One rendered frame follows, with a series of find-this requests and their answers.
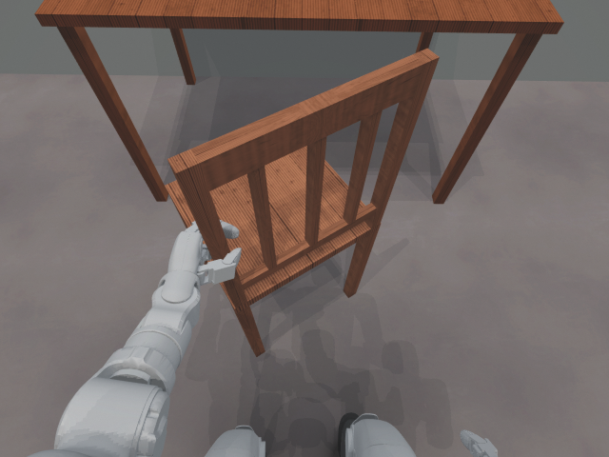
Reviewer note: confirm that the chair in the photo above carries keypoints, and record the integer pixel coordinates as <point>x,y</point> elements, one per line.
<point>270,180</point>

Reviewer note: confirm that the table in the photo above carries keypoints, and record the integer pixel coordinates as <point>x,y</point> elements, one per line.
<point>529,19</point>

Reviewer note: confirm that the left robot forearm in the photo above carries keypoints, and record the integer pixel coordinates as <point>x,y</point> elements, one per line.
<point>157,346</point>

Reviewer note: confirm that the right robot hand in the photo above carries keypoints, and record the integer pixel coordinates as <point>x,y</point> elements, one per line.
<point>477,446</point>

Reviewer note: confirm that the left robot hand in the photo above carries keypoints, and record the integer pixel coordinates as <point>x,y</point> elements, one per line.
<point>189,254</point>

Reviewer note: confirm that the robot left upper arm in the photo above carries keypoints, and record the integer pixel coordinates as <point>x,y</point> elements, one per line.
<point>113,418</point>

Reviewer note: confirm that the right robot foot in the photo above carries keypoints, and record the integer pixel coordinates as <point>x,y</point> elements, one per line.
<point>345,423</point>

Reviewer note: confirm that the robot right shin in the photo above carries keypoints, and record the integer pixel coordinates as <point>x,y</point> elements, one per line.
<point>365,416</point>

